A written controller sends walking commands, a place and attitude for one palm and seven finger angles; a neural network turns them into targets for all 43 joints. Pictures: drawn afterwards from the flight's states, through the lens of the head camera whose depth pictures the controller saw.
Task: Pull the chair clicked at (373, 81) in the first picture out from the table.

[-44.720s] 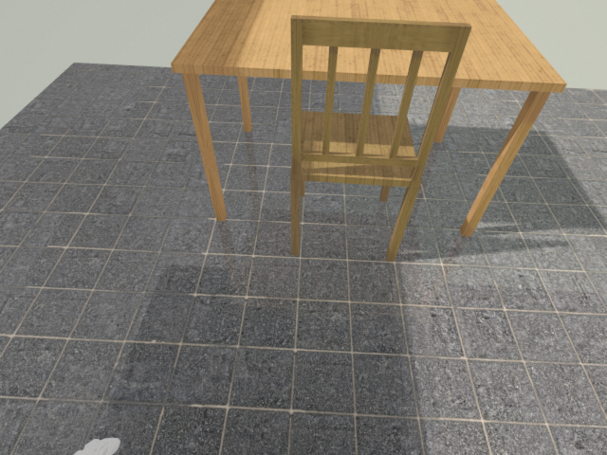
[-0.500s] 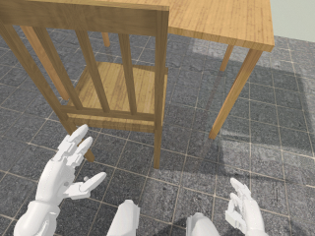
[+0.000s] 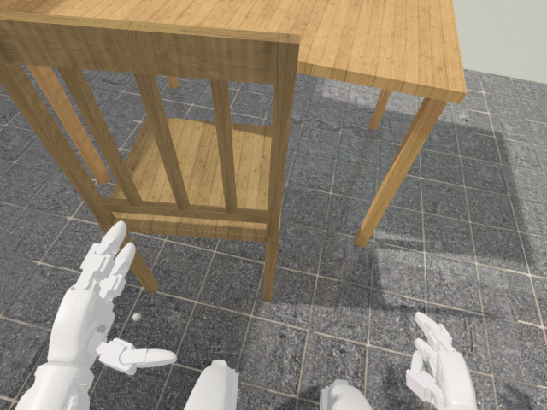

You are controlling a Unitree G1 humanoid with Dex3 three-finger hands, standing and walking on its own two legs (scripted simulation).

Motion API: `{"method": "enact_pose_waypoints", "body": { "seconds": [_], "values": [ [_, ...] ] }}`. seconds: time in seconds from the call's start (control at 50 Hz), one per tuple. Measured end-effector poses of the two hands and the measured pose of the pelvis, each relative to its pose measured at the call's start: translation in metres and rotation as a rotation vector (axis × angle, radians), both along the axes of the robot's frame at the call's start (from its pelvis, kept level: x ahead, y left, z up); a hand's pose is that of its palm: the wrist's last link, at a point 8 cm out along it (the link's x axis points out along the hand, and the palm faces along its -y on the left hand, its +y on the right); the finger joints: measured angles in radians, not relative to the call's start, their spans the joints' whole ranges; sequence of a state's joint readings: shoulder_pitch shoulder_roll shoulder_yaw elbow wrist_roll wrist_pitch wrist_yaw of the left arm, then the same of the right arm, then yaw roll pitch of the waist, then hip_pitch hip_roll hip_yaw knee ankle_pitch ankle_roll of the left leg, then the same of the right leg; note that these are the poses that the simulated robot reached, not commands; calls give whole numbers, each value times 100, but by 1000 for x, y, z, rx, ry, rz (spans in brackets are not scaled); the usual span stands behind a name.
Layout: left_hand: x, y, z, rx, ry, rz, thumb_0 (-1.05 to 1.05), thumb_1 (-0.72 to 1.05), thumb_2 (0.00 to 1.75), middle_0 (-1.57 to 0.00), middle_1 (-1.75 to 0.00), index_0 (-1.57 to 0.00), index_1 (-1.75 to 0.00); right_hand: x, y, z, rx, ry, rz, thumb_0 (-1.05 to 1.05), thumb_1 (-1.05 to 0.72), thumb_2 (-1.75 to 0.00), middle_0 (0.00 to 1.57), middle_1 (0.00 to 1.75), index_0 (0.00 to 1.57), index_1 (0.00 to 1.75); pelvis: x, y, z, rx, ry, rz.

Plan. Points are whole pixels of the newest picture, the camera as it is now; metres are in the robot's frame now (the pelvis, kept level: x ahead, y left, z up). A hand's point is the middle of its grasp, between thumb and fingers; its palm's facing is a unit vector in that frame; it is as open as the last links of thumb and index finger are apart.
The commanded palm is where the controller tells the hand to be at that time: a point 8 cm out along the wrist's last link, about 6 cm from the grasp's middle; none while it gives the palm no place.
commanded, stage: raise the hand toward the chair's back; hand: left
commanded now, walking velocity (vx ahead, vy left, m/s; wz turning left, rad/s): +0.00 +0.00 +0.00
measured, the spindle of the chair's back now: (168, 153) +0.52 +0.23 +0.03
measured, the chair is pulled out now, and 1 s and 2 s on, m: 0.18 0.18 0.18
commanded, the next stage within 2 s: aim the fingers beside a spindle in 0.94 s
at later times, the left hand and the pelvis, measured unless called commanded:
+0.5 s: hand (133, 286) +0.26 +0.20 +0.06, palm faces -0.01 -1.00 -0.07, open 16.9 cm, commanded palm +0.23 +0.25 +0.07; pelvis +0.01 -0.01 +0.01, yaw +0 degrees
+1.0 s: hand (143, 290) +0.26 +0.19 +0.06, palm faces +0.00 -1.00 -0.06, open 16.9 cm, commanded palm +0.23 +0.24 +0.07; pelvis +0.01 -0.02 +0.01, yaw +0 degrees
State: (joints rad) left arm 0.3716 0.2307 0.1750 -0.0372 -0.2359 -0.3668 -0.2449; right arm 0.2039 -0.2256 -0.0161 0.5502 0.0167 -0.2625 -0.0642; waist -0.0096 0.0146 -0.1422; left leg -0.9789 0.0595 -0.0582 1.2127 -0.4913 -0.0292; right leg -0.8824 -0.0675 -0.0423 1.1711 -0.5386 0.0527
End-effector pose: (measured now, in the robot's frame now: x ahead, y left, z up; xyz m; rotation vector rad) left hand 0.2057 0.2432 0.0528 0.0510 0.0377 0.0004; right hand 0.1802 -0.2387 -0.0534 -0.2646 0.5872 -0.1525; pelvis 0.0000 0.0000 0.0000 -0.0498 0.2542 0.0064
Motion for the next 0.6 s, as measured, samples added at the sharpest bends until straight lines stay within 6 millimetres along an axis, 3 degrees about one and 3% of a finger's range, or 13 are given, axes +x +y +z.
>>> {"method": "enact_pose_waypoints", "body": {
  "seconds": [0.12, 0.24, 0.6],
  "values": [
    [5, 3, 4, 8, 9, -5, 0, -39, 35, -7, -9, -8, -10, 18, 17, 5, 30, -20, 49, 1, -90, -90, 20, 30, 20, 30, 4, 0, 3, -4, -2, 5],
    [12, 8, 7, 13, 19, 1, 0, -47, 32, -6, -8, -7, -9, 18, 21, 3, 45, 4, 60, 1, -90, -90, 20, 30, 21, 30, 9, -1, 6, -5, -2, 7],
    [36, 5, 15, 14, 17, -9, -1, -50, 30, -6, -8, -7, -8, -13, -17, -6, 18, 103, -40, 1, -90, -90, 20, 30, 21, 30, 16, -10, 12, 10, 2, -4]
  ]
}}
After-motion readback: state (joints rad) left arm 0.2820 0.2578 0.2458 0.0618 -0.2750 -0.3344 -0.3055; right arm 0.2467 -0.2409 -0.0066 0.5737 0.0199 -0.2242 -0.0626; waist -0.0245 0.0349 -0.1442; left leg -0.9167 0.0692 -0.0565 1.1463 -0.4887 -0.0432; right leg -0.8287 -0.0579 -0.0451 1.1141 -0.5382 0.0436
